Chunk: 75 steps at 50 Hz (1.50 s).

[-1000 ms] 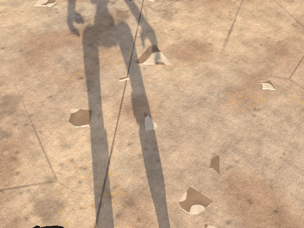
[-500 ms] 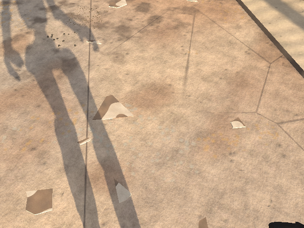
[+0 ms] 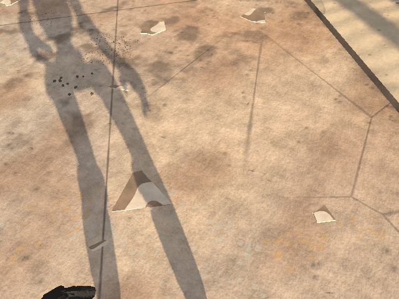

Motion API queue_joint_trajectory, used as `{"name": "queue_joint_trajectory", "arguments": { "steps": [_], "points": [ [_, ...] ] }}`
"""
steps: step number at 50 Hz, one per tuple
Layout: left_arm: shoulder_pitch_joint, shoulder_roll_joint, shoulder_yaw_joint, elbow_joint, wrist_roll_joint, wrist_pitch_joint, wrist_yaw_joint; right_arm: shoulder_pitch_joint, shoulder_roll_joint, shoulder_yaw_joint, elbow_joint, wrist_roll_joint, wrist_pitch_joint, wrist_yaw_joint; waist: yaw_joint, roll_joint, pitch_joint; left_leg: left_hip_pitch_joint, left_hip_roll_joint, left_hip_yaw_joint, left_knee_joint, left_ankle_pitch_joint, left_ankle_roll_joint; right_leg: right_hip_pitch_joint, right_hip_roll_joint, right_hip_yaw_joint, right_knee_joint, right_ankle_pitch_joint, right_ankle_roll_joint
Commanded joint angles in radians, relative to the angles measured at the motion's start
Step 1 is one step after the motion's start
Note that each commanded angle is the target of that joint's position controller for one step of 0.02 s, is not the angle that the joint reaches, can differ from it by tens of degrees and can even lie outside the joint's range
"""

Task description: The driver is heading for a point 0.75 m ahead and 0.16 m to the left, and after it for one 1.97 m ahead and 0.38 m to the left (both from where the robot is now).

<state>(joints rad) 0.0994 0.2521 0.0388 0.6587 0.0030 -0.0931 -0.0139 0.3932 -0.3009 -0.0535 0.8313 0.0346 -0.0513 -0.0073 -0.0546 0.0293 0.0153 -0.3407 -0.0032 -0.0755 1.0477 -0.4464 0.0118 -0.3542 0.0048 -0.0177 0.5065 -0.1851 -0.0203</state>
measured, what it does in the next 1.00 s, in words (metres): walks ahead, turning left: left foot, then right foot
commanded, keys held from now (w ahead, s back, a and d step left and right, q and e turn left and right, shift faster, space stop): w+q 0.58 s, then w+e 0.12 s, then e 0.30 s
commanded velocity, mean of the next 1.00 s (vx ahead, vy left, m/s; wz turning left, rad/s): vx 0.43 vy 0.00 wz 0.29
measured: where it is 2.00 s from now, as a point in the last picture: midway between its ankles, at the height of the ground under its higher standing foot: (154, 250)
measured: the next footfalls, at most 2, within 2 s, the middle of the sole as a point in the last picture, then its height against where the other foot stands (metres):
left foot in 0.40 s outside the picture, level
right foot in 0.88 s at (180, 245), level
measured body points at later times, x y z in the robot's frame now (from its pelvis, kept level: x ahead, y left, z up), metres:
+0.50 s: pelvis +0.25 +0.08 -0.01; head +0.29 +0.10 +0.44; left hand +0.24 +0.38 -0.13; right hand +0.50 -0.12 -0.10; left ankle +0.30 +0.17 -0.73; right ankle +0.16 -0.12 -0.64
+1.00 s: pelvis +0.50 +0.12 -0.01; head +0.55 +0.12 +0.44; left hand +0.59 +0.42 -0.10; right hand +0.69 -0.12 -0.13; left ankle +0.35 +0.20 -0.65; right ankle +0.64 +0.07 -0.73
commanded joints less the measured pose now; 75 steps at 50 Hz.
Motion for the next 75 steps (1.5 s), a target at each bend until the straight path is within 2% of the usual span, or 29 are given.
{"name": "queue_joint_trajectory", "arguments": {
  "steps": [1,5,15,17,19,20,21,22,23,24,26,30,38,42,44,45,46,47,48,50,52,58,66,67,68,69,71,73,75],
  "points": [
    [0.120,0.092,0.035,0.011,0.005,-0.003,0.001,-0.066,-0.099,-0.032,-0.103,-0.006,-0.004,0.000,0.082,-0.153,-0.018,-0.393,0.114,-0.036,0.122,0.102,-0.005,0.324,-0.289,0.324,-0.294,-0.050,-0.163],
    [0.090,0.121,0.052,0.044,0.008,-0.024,0.006,-0.100,-0.044,-0.024,-0.133,-0.011,0.024,0.009,0.047,-0.116,0.017,-0.359,0.137,-0.029,0.044,0.223,-0.029,0.229,-0.275,0.140,-0.368,0.162,-0.175],
    [0.187,0.221,0.084,0.127,-0.023,0.007,0.021,-0.370,-0.039,-0.008,-0.253,-0.013,0.019,0.063,0.121,-0.069,0.077,-0.319,0.098,0.084,-0.391,0.411,0.029,0.383,-0.291,-0.112,-0.335,0.302,-0.119],
    [0.189,0.248,0.092,0.133,-0.031,0.022,0.023,-0.360,-0.064,-0.020,-0.269,-0.017,0.023,0.068,0.095,-0.092,0.047,-0.250,0.051,0.134,-0.412,0.311,0.066,0.431,-0.296,-0.146,-0.233,0.557,-0.098],
    [0.175,0.266,0.095,0.129,-0.039,0.039,0.029,-0.182,-0.125,-0.058,-0.235,-0.016,0.031,0.062,-0.018,-0.100,-0.067,0.013,-0.039,0.192,-0.459,0.277,0.119,0.401,-0.264,-0.197,0.050,0.824,-0.062],
    [0.191,0.238,0.082,0.123,-0.029,0.038,0.034,-0.008,-0.191,-0.094,-0.186,-0.012,0.039,0.046,-0.097,-0.060,-0.159,0.303,-0.049,0.141,-0.487,0.315,0.159,0.235,-0.225,-0.211,0.300,0.709,-0.023],
    [0.264,0.115,0.041,0.069,0.017,0.023,0.027,0.031,-0.318,-0.120,-0.178,-0.003,0.042,0.028,-0.030,0.205,-0.233,0.655,0.215,-0.345,-0.530,0.231,0.311,-0.212,-0.082,-0.202,0.688,-0.062,0.047],
    [0.233,0.118,0.026,0.052,0.007,-0.014,0.015,0.035,-0.295,-0.102,-0.223,-0.008,0.024,0.034,-0.042,0.178,-0.411,0.760,0.346,-0.774,-0.711,0.067,0.422,-0.372,0.031,0.051,0.860,-0.434,0.052],
    [0.114,0.197,0.048,0.024,-0.037,-0.033,0.005,0.015,-0.219,-0.078,-0.211,-0.017,0.008,0.043,-0.077,0.078,-0.301,0.697,0.321,-0.654,-0.756,0.077,0.355,-0.470,-0.025,0.112,0.879,-0.351,0.032],
    [0.081,0.187,0.042,0.011,-0.042,-0.045,0.005,-0.025,-0.192,-0.069,-0.206,-0.017,-0.002,0.042,-0.047,0.053,-0.185,0.558,0.280,-0.520,-0.757,0.139,0.320,-0.475,-0.064,0.097,0.809,-0.264,0.015],
    [0.103,0.189,0.050,0.033,-0.001,-0.041,0.019,-0.147,-0.133,-0.049,-0.229,-0.026,-0.004,0.035,0.041,0.010,-0.086,0.302,0.204,-0.345,-0.775,0.339,0.272,-0.340,-0.126,0.102,0.656,-0.151,0.024],
    [0.124,0.146,0.043,0.042,0.012,-0.002,0.017,-0.167,-0.131,-0.047,-0.229,-0.031,-0.013,0.016,0.079,0.023,-0.066,0.142,0.160,-0.220,-0.829,0.522,0.283,-0.252,-0.120,0.073,0.517,-0.039,0.076],
    [-0.081,0.105,0.013,0.007,-0.008,-0.013,-0.016,-0.069,-0.139,-0.035,-0.129,-0.038,-0.019,0.003,-0.024,0.039,0.024,0.185,0.156,-0.052,-0.829,0.581,0.193,-0.191,-0.076,0.030,0.078,0.370,0.046],
    [-0.039,0.134,0.026,0.007,-0.006,-0.016,-0.041,-0.089,-0.145,-0.037,-0.098,-0.041,-0.004,-0.004,0.009,0.049,-0.012,0.308,0.197,-0.026,-0.698,0.777,0.152,-0.155,-0.034,0.034,0.029,0.230,-0.016],
    [0.110,0.186,0.053,0.043,0.005,-0.015,-0.041,-0.136,-0.150,-0.039,-0.106,-0.032,0.010,-0.017,0.096,0.036,-0.082,0.321,0.145,0.017,-0.479,0.944,0.104,0.011,0.020,-0.005,-0.035,0.236,-0.052],
    [0.189,0.251,0.071,0.046,0.010,-0.014,-0.034,-0.113,-0.135,-0.032,-0.126,-0.049,0.014,-0.025,0.116,-0.055,-0.178,0.231,0.076,0.064,-0.246,0.773,0.051,0.195,-0.071,0.115,-0.019,0.565,-0.097],
    [0.195,0.317,0.077,0.024,0.017,-0.006,-0.029,0.026,-0.057,-0.008,-0.144,-0.071,0.007,-0.021,0.037,-0.277,-0.305,-0.098,-0.070,0.090,0.131,0.051,-0.034,0.527,-0.313,0.455,0.025,0.869,-0.279],
    [0.222,0.251,0.064,0.017,0.003,0.007,-0.027,0.041,-0.086,-0.003,-0.136,-0.059,0.004,-0.011,0.074,-0.266,-0.423,-0.242,-0.114,-0.015,0.285,-0.226,-0.056,0.632,-0.377,0.674,-0.063,0.721,-0.370],
    [0.176,0.217,0.057,-0.004,-0.008,0.020,-0.025,-0.039,-0.140,-0.017,-0.144,-0.033,0.009,-0.005,0.099,-0.159,-0.350,-0.294,-0.055,-0.061,0.332,-0.164,-0.052,0.550,-0.330,0.596,-0.094,0.505,-0.325],
    [0.098,0.184,0.046,-0.021,-0.012,0.045,-0.011,-0.155,-0.135,-0.020,-0.171,-0.032,0.033,-0.017,0.084,-0.051,-0.170,-0.312,0.003,-0.030,0.241,-0.053,-0.054,0.297,-0.259,0.470,-0.156,0.283,-0.256],
    [0.058,0.182,0.047,-0.031,-0.001,0.061,-0.002,-0.151,-0.119,-0.023,-0.179,-0.040,0.053,-0.027,0.039,-0.105,-0.108,-0.210,0.020,-0.023,0.081,-0.005,-0.056,0.121,-0.184,0.411,-0.207,0.181,-0.219],
    [0.049,0.224,0.073,-0.052,-0.010,0.092,0.032,-0.159,-0.083,-0.018,-0.165,-0.045,0.054,-0.040,0.047,-0.139,-0.167,-0.110,-0.011,-0.019,-0.177,0.116,-0.096,0.059,-0.139,0.391,-0.198,0.126,-0.210],
    [0.038,0.209,0.075,-0.069,-0.022,0.136,0.042,-0.174,-0.086,-0.031,-0.171,-0.029,0.013,-0.014,0.039,-0.185,-0.121,0.051,-0.036,-0.012,-0.575,0.224,-0.053,0.067,-0.095,0.508,-0.123,0.022,-0.149],
    [0.053,0.188,0.069,-0.068,-0.027,0.139,0.043,-0.153,-0.114,-0.041,-0.166,-0.034,0.009,-0.015,0.033,-0.160,-0.122,0.139,0.020,-0.037,-0.668,0.286,-0.029,0.025,-0.056,0.485,-0.074,-0.026,-0.111],
    [0.101,0.134,0.054,-0.068,-0.019,0.139,0.040,-0.145,-0.184,-0.056,-0.177,-0.054,0.014,-0.021,0.061,0.013,-0.147,0.238,0.232,-0.213,-0.722,0.321,0.051,-0.073,0.030,0.368,0.117,-0.259,-0.051],
    [0.079,0.153,0.064,-0.104,-0.026,0.128,0.038,-0.173,-0.235,-0.069,-0.174,-0.090,0.027,-0.019,0.080,0.279,-0.074,0.178,0.374,-0.433,-0.778,0.458,0.202,-0.246,0.164,0.163,0.320,-0.422,0.002],
    [0.131,0.249,0.099,-0.054,-0.017,0.124,0.035,-0.256,-0.130,-0.043,-0.213,-0.075,0.024,-0.026,0.090,0.125,-0.070,0.154,0.346,-0.318,-0.735,0.515,0.209,-0.248,0.078,0.175,0.602,-0.347,0.056],
    [0.158,0.206,0.093,-0.025,-0.018,0.148,0.043,-0.290,-0.100,-0.034,-0.220,-0.047,0.027,-0.031,0.087,0.088,-0.052,0.184,0.268,-0.182,-0.708,0.530,0.162,-0.283,0.062,0.152,0.707,-0.257,0.096],
    [0.124,0.165,0.080,-0.045,-0.027,0.155,0.038,-0.271,-0.099,-0.031,-0.214,-0.049,0.037,-0.036,0.067,0.106,-0.039,0.192,0.234,-0.092,-0.713,0.580,0.169,-0.286,0.046,0.101,0.690,-0.213,0.120]
  ]
}}
Velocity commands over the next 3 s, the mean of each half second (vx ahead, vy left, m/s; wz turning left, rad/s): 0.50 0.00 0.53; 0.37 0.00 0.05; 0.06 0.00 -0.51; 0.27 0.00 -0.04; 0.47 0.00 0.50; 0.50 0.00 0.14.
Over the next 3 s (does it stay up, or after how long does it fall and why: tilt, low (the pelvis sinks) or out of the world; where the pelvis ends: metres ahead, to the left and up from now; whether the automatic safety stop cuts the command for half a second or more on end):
stays up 1.20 0.26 0.01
